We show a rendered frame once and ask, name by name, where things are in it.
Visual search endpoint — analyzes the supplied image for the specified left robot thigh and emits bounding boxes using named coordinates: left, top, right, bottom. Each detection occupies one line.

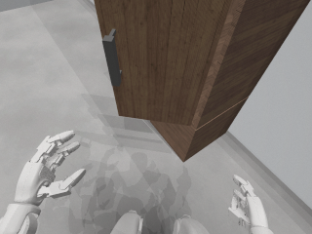
left=110, top=213, right=143, bottom=234

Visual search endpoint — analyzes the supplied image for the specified right robot hand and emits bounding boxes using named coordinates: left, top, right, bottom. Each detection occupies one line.
left=228, top=175, right=269, bottom=231

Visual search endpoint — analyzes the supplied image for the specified handle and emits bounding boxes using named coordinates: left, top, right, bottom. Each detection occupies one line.
left=102, top=28, right=122, bottom=87

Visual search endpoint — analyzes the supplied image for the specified right robot thigh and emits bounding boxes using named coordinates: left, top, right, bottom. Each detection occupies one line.
left=174, top=217, right=210, bottom=234

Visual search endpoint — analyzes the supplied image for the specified cupboard door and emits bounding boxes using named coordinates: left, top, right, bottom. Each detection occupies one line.
left=94, top=0, right=232, bottom=126

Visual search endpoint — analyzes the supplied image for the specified left robot hand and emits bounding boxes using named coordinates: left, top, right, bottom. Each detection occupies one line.
left=14, top=130, right=86, bottom=207

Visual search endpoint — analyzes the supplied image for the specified robot thigh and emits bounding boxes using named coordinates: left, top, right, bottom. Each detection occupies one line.
left=110, top=213, right=143, bottom=234
left=174, top=217, right=210, bottom=234

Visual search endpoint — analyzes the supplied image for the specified robot left forearm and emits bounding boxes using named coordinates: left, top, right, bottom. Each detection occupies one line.
left=0, top=202, right=41, bottom=234

